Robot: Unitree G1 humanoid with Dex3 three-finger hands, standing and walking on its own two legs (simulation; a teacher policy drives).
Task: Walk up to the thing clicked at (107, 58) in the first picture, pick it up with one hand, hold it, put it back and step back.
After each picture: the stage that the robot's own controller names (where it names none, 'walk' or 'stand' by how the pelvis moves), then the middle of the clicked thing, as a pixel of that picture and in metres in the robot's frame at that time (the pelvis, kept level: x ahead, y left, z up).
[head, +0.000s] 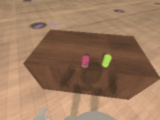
stand; (106, 60) +0.62 -0.15 -0.08
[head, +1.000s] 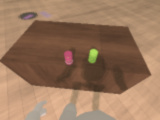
walk; (92, 56) +0.56 +0.01 -0.05
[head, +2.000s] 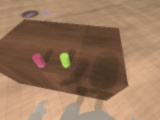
stand; (65, 60) +0.46 +0.24 -0.04
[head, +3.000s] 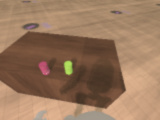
stand; (68, 67) +0.47 +0.21 -0.08
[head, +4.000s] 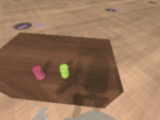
stand; (64, 71) +0.43 +0.22 -0.08
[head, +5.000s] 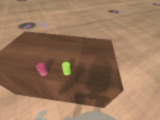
stand; (66, 68) +0.46 +0.22 -0.09
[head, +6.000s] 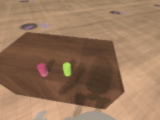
stand; (67, 69) +0.46 +0.21 -0.09
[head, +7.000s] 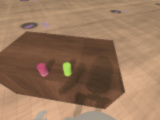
stand; (67, 69) +0.45 +0.21 -0.09
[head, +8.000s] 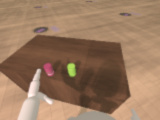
rise first; (71, 70) +0.46 +0.21 -0.08
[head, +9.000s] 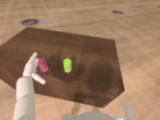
go down; (67, 65) +0.48 +0.19 -0.07
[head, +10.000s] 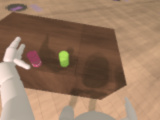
go down; (64, 59) +0.48 +0.19 -0.02
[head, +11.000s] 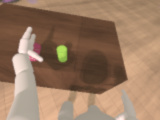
close in; (62, 54) +0.49 +0.19 +0.00
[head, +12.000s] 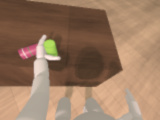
close; (51, 49) +0.49 +0.21 +0.03
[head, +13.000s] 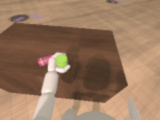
lift; (62, 63) +0.38 +0.18 +0.09
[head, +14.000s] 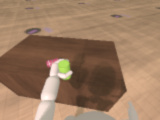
lift; (64, 70) +0.32 +0.17 +0.12
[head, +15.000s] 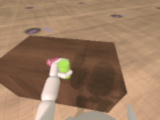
hold; (64, 69) +0.32 +0.17 +0.12
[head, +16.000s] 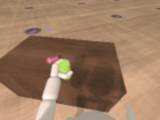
hold; (65, 70) +0.33 +0.17 +0.11
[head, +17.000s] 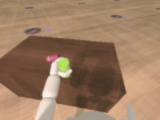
crouch; (64, 68) +0.33 +0.17 +0.11
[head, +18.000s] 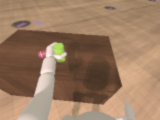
crouch; (59, 53) +0.45 +0.20 +0.13
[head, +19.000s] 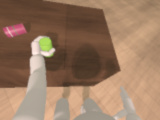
lower; (46, 47) +0.50 +0.22 +0.03
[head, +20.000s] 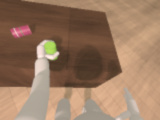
lower; (51, 51) +0.48 +0.21 +0.02
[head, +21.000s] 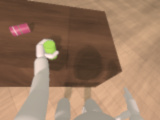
lower; (50, 50) +0.49 +0.21 +0.02
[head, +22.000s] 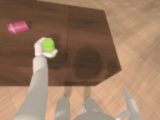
lower; (49, 49) +0.50 +0.21 +0.03
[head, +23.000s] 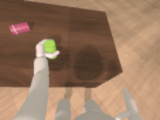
open; (50, 50) +0.49 +0.21 +0.02
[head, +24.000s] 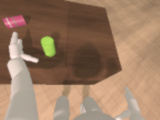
rise; (48, 47) +0.49 +0.22 +0.03
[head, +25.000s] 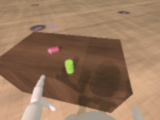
sink last; (69, 66) +0.47 +0.21 -0.03
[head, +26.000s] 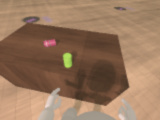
stand; (67, 60) +0.49 +0.21 -0.02
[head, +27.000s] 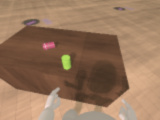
stand; (66, 62) +0.48 +0.22 -0.02
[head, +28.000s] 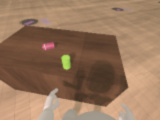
stand; (66, 62) +0.49 +0.21 -0.02
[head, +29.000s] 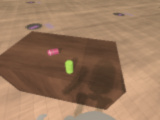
stand; (69, 67) +0.49 +0.20 -0.08
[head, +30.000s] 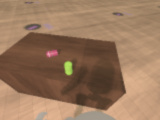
stand; (68, 68) +0.48 +0.21 -0.09
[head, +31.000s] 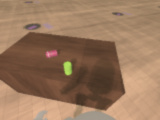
stand; (67, 68) +0.47 +0.21 -0.09
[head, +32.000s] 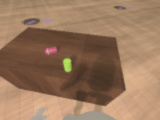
walk; (67, 65) +0.48 +0.22 -0.08
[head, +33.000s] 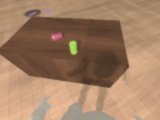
walk; (73, 47) +0.63 +0.21 -0.07
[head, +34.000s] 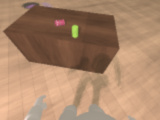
walk; (75, 31) +0.88 +0.23 -0.06
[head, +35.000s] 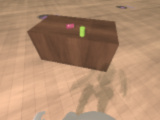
stand; (82, 31) +1.10 +0.20 -0.06
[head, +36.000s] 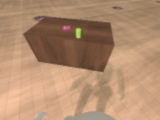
stand; (78, 33) +1.10 +0.22 -0.08
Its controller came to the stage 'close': yes
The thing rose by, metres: 0.20
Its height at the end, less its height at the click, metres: +0.00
